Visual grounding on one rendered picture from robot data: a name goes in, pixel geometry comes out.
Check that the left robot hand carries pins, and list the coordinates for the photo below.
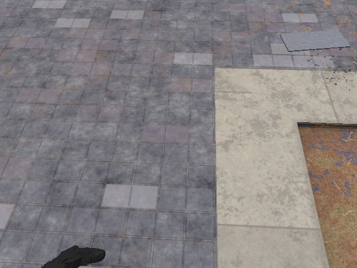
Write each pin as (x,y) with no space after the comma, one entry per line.
(74,257)

